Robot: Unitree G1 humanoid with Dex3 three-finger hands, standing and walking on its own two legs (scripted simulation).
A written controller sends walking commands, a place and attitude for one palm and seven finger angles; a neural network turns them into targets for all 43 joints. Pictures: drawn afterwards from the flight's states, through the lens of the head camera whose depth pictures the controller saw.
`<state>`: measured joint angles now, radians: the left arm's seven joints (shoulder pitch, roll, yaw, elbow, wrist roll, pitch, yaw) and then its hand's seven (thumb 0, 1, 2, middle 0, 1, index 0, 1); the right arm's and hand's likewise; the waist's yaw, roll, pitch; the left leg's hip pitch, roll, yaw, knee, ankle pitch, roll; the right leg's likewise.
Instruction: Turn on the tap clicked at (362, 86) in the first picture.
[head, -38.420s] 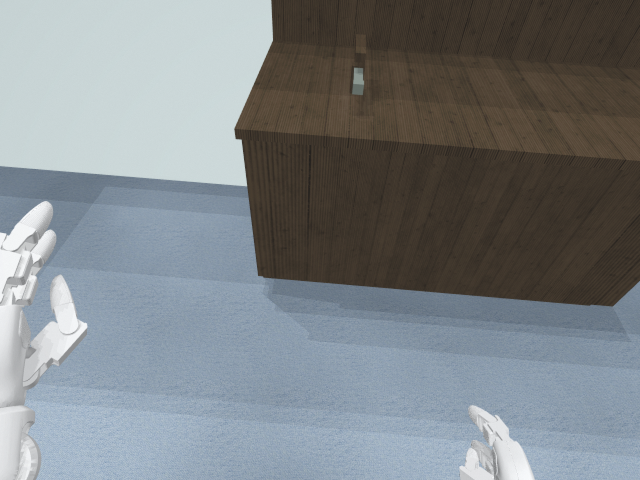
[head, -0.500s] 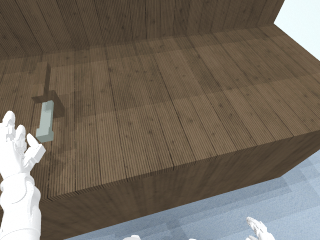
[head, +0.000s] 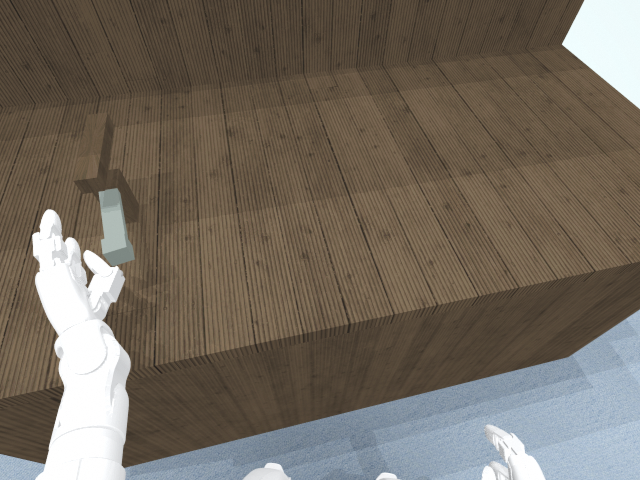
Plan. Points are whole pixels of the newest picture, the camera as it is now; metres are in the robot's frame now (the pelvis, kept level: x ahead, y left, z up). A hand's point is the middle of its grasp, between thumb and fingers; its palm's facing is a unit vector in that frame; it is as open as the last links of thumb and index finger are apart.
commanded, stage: push the lever round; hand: left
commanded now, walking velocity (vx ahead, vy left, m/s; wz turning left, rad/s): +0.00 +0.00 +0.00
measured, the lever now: (118, 249) +0.37 +0.29 +0.06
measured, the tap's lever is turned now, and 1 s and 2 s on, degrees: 11 35 64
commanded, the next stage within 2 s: none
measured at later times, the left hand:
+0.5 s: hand (154, 256) +0.37 +0.24 +0.06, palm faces +0.70 -0.71 -0.09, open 7.8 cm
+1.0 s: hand (166, 250) +0.38 +0.23 +0.06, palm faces +0.76 -0.65 -0.07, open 7.6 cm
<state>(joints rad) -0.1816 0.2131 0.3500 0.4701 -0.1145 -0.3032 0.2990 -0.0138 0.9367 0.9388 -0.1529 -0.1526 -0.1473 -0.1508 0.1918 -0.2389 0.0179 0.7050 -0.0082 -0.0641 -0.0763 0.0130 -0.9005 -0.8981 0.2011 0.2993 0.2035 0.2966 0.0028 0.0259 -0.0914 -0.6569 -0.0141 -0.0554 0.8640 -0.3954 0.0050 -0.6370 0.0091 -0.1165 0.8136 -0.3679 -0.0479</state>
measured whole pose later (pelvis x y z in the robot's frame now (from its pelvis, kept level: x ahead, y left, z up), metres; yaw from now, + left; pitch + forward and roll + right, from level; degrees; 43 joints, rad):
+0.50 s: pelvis +0.01 -0.01 +0.00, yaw -1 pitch +11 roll -1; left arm -0.24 0.15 0.32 0.52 -0.03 -0.27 0.53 0.01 0.91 0.91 -0.15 -0.15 -0.15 -0.15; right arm 0.20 -0.24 -0.01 0.71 -0.03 -0.02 -0.05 0.01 -0.90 -0.90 0.20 0.30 0.20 0.30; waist -0.03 0.03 -0.12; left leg -0.63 0.00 -0.05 0.83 -0.39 -0.01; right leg -0.62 0.03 -0.11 0.80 -0.37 -0.06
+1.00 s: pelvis +0.01 +0.00 +0.00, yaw +0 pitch +11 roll -1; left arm -0.30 0.06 0.26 0.55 0.03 -0.25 0.71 0.02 0.95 0.92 -0.15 -0.15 -0.15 -0.15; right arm 0.17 -0.21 -0.02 0.74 -0.06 -0.01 -0.02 0.01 -0.90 -0.90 0.20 0.30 0.20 0.30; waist -0.02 0.03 -0.12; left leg -0.63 -0.01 -0.05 0.84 -0.40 0.00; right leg -0.61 0.02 -0.11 0.79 -0.37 -0.05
